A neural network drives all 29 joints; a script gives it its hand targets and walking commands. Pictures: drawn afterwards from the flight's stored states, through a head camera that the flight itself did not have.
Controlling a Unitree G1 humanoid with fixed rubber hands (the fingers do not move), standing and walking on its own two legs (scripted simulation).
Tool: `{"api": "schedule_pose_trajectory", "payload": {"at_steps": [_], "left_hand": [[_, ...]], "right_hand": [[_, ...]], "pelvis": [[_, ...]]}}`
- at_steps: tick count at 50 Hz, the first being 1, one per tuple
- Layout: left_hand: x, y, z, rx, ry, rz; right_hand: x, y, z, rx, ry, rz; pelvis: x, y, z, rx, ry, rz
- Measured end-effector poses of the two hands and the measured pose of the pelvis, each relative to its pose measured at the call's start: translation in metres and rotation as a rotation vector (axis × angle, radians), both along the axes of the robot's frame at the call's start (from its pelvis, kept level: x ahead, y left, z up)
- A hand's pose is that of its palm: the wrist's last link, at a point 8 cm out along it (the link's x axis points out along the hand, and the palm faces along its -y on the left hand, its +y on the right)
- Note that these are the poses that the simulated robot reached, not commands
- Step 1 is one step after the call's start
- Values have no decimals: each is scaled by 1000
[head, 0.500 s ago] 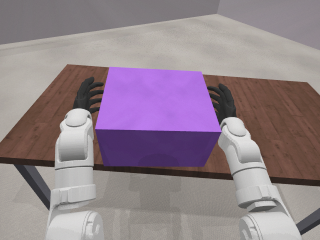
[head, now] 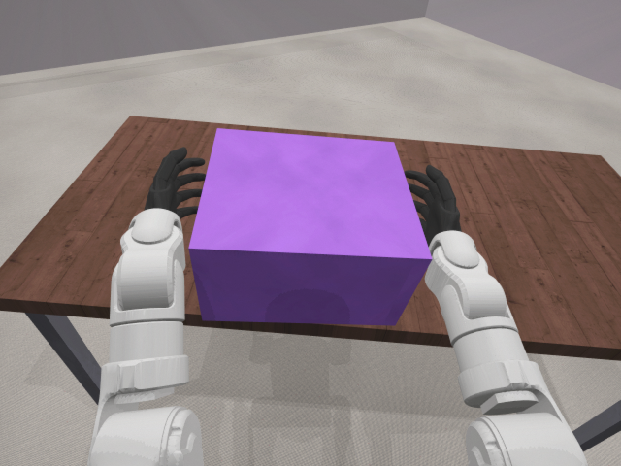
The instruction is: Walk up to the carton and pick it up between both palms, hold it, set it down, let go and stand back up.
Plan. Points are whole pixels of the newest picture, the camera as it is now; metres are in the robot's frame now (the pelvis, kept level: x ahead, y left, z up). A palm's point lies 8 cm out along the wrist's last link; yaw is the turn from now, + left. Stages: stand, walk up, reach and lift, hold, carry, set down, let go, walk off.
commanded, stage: hold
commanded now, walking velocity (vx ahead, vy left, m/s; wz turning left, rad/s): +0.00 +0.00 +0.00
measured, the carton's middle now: (304, 225) +0.39 +0.01 +0.13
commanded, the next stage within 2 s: none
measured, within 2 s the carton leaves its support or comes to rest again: neither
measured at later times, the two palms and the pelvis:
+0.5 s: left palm (158, 210) +0.35 +0.18 +0.19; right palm (444, 224) +0.35 -0.16 +0.17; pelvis +0.00 +0.00 +0.00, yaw +0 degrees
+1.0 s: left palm (158, 210) +0.36 +0.18 +0.18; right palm (439, 227) +0.35 -0.16 +0.17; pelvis +0.00 +0.01 +0.00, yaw -1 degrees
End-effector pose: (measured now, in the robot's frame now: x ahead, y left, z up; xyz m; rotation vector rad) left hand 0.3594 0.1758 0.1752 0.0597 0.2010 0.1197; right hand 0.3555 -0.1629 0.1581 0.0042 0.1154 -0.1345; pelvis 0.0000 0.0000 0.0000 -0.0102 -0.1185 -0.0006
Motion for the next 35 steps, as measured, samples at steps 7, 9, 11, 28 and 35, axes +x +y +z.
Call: {"api": "schedule_pose_trajectory", "payload": {"at_steps": [7, 9, 11, 28, 35], "left_hand": [[0, -2, -1, -5, -5, 1], [-1, -2, -1, -7, -5, 2], [-1, -2, 0, -8, -6, 3], [-9, 4, 12, -4, -24, -4], [-6, 7, 12, -2, -14, -6]], "right_hand": [[0, -2, 1, -1, -4, 0], [0, -2, 2, -1, -5, 1], [0, -2, 3, 0, -6, 2], [-8, 4, 15, 22, -25, -7], [-7, 7, 13, 16, -17, -9]], "pelvis": [[3, -3, 0, 0, -2, 2], [3, -3, 0, 1, -3, 2], [4, -4, 0, 1, -3, 3], [-1, 0, 0, 2, -24, -4], [-6, 4, 0, 1, -20, -6]]}}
